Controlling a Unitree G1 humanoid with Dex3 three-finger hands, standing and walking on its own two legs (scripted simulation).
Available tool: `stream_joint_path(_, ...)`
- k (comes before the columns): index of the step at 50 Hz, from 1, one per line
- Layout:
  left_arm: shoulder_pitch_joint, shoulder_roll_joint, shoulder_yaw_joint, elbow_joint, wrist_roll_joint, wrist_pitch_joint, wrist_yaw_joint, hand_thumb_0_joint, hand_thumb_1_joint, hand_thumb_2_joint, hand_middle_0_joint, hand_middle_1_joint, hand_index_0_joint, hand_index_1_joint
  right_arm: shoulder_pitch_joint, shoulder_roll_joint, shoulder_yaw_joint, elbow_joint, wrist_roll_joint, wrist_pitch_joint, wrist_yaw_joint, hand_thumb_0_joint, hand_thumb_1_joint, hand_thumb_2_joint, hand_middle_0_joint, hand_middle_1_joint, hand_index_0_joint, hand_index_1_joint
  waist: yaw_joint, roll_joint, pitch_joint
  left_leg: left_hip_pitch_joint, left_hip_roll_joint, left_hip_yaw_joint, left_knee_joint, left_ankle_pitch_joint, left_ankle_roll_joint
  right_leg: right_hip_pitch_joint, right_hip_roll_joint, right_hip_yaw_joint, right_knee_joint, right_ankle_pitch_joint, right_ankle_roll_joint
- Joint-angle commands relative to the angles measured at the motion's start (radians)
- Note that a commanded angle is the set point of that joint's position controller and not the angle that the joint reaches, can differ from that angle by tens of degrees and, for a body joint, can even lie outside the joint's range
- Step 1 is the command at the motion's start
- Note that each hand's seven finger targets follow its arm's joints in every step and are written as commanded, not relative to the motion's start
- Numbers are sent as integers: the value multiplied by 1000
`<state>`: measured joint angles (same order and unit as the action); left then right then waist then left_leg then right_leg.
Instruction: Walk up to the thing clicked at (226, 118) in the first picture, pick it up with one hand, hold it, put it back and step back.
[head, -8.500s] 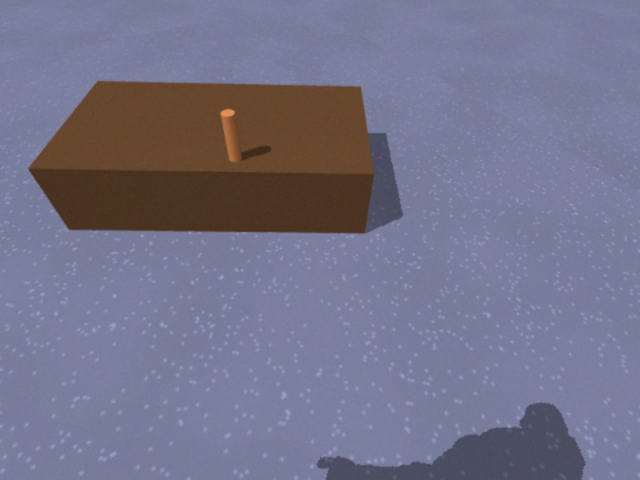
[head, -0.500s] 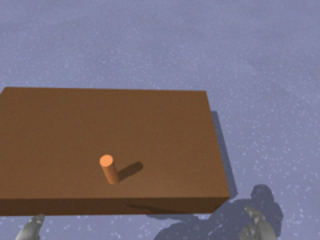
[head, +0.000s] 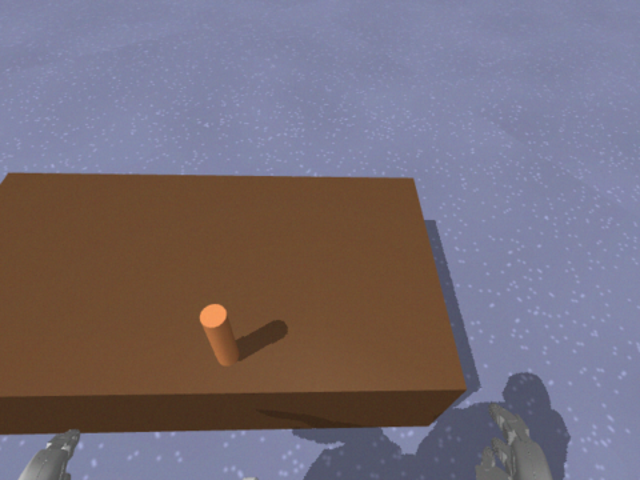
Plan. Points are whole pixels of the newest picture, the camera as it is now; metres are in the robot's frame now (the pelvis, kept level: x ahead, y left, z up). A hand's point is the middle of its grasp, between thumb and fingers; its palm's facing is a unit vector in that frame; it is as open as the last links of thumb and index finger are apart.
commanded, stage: go down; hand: left
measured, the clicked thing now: (221, 337) +0.44 +0.19 -0.30
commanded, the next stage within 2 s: none
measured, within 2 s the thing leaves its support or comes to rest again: neither
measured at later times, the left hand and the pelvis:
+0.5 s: hand out of the picture +0.12 +0.27 -0.09, palm faces +0.06 -0.94 -0.34, open 17.5 cm; pelvis -0.02 +0.00 -0.01, yaw +0 degrees
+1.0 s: hand (65, 378) +0.27 +0.33 -0.05, palm faces +0.11 -0.98 -0.19, open 17.6 cm; pelvis -0.02 +0.01 -0.01, yaw -1 degrees
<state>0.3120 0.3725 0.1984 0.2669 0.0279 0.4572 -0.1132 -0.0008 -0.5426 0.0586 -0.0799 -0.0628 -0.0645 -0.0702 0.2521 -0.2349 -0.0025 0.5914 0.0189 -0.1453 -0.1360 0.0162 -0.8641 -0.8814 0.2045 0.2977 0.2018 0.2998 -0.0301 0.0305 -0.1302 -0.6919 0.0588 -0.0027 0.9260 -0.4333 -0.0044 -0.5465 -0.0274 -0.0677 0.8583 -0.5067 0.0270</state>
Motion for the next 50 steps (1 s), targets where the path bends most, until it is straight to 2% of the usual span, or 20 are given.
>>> stream_joint_path(1, 10, 217, 94, -202, -2, 0, 13, 0, -611, 54, -82, -66, -69, -75, -36, -150, -53, -157, 2, -69, -20, 0, -871, -889, 201, 300, 200, 300, 7, 54, -154, 203, -38, -20, -92, 331, 20, -44, 43, -3, -90, 313, -21)
stream_joint_path(6, 14, 210, 90, -246, -7, 20, 18, 0, -611, 67, -75, -70, -63, -79, -40, -148, -48, -170, 3, -85, -31, 0, -863, -887, 201, 300, 200, 300, 1, 59, -126, 169, -35, -28, -97, 252, 15, -79, 47, -8, -79, 238, -28)
stream_joint_path(7, 13, 222, 100, -265, -7, 22, 19, 0, -611, 72, -74, -81, -66, -87, -41, -150, -47, -170, 3, -88, -35, 0, -856, -885, 201, 300, 200, 300, 10, 76, -126, 164, -33, -32, -104, 226, 9, -80, 48, -11, -74, 213, -31)
stream_joint_path(10, 33, 210, 89, -273, -7, 29, 23, 0, -611, 70, -77, -80, -68, -87, -39, -147, -45, -173, 2, -99, -41, 0, -858, -886, 201, 300, 200, 300, 2, 83, -124, 162, -28, -46, -109, 198, 8, -98, 48, -13, -63, 190, -33)
stream_joint_path(14, 32, 221, 102, -295, -14, 38, 29, 0, -604, 89, -71, -86, -61, -94, -37, -144, -39, -174, 3, -112, -52, 0, -851, -884, 201, 300, 200, 300, 5, 85, -111, 133, -37, -30, -93, 179, 9, -106, 45, -6, -70, 176, -31)
stream_joint_path(16, 44, 203, 87, -292, -16, 43, 27, 0, -590, 92, -68, -83, -56, -93, -35, -144, -37, -173, 3, -118, -55, 0, -852, -885, 201, 300, 200, 300, 1, 74, -104, 128, -32, -44, -104, 135, 8, -111, 47, -10, -66, 142, -32)
stream_joint_path(21, 52, 226, 107, -306, -22, 43, 30, 0, -602, 108, -67, -84, -51, -97, -32, -142, -35, -167, 4, -129, -65, 0, -854, -886, 201, 300, 200, 300, 3, 66, -125, 122, -37, -31, -81, 154, 12, -108, 47, -5, -67, 157, -30)
stream_joint_path(22, 26, 227, 101, -313, -20, 41, 30, 0, -594, 113, -65, -89, -51, -101, -31, -143, -35, -169, 3, -133, -65, 0, -854, -886, 201, 300, 200, 300, -3, 72, -125, 123, -35, -37, -85, 146, 11, -118, 48, -6, -62, 151, -30)
stream_joint_path(25, -69, 262, 131, -310, -19, 23, 34, 0, -575, 112, -66, -72, -47, -89, -22, -145, -35, -151, 0, -146, -74, 0, -855, -887, 201, 300, 200, 300, -16, 83, -132, 137, -30, -45, -87, 125, 9, -129, 46, -5, -58, 138, -31)
stream_joint_path(30, -218, 319, 173, -237, -47, -33, 27, 0, -530, 128, -55, -63, -29, -85, -18, -153, -22, -119, 5, -168, -90, 0, -864, -892, 201, 300, 200, 300, -33, 61, -119, 117, -34, -37, -75, 110, 15, -132, 38, 14, -77, 136, -24)
stream_joint_path(34, -343, 400, 231, -158, -74, -93, -15, 0, -531, 116, -57, -54, -30, -76, -6, -164, -15, -77, 4, -183, -95, 0, -874, -895, 200, 300, 200, 300, -29, 78, -149, 126, -39, -34, -65, 144, 18, -110, 30, 28, -81, 181, -22)
stream_joint_path(37, -409, 439, 267, -32, -88, -125, -66, 0, -533, 96, -62, -33, -30, -59, 4, -177, -18, -45, 3, -183, -92, 0, -879, -897, 200, 300, 200, 300, -24, 114, -157, 155, -38, -32, -76, 177, 14, -103, 33, 30, -81, 203, -27)
stream_joint_path(40, -463, 433, 266, 109, -94, -167, -124, 0, -557, 78, -68, -31, -36, -56, 26, -183, -25, -18, -1, -182, -83, 0, -889, -899, 200, 300, 200, 300, -30, 89, -171, 158, -35, -37, -66, 240, 17, -93, 39, 19, -66, 258, -26)
stream_joint_path(41, -479, 458, 289, 132, -99, -183, -146, 0, -584, 71, -70, -30, -37, -57, 38, -189, -30, -12, -2, -181, -80, 0, -894, -901, 200, 300, 199, 300, -16, 93, -193, 165, -35, -38, -62, 271, 19, -93, 40, 19, -64, 275, -28)
stream_joint_path(43, -502, 453, 287, 212, -100, -221, -190, 0, -598, 61, -73, -27, -40, -53, 55, -193, -36, -7, -6, -177, -68, 0, -897, -902, 200, 300, 199, 300, -12, 101, -186, 158, -30, -39, -62, 287, 16, -119, 46, 8, -47, 273, -34)
stream_joint_path(44, -533, 483, 309, 194, -100, -248, -209, 0, -611, 58, -77, -29, -45, -56, 63, -197, -43, -6, -9, -176, -63, 0, -898, -902, 200, 300, 199, 300, -2, 123, -228, 185, -28, -37, -62, 306, 14, -113, 46, 6, -40, 280, -36)
stream_joint_path(45, -535, 493, 316, 226, -96, -270, -226, 0, -605, 54, -75, -22, -42, -49, 72, -199, -47, -4, -12, -174, -58, 0, -899, -903, 200, 300, 199, 300, 5, 128, -244, 194, -25, -40, -61, 329, 11, -107, 49, -1, -30, 289, -38)
stream_joint_path(47, -478, 455, 305, 298, -99, -304, -256, 0, -596, 62, -71, -20, -37, -48, 81, -202, -50, -9, -13, -164, -46, 0, -901, -903, 200, 300, 199, 300, 8, 89, -238, 198, -21, -40, -54, 388, 17, -115, 52, -4, -25, 331, -38)
stream_joint_path(49, -496, 491, 331, 279, -97, -336, -269, 0, -611, 62, -72, -20, -37, -49, 91, -207, -59, -13, -13, -153, -38, 0, -904, -904, 200, 300, 199, 300, 19, 114, -280, 226, -16, -41, -48, 448, 13, -105, 53, -7, -14, 356, -39)
stream_joint_path(50, -434, 460, 321, 348, -95, -341, -274, 0, -609, 56, -76, -16, -41, -46, 92, -204, -57, -16, -16, -146, -33, 0, -900, -903, 200, 300, 199, 300, 23, 79, -253, 212, -12, -47, -46, 487, 15, -107, 56, -12, -9, 374, -37)
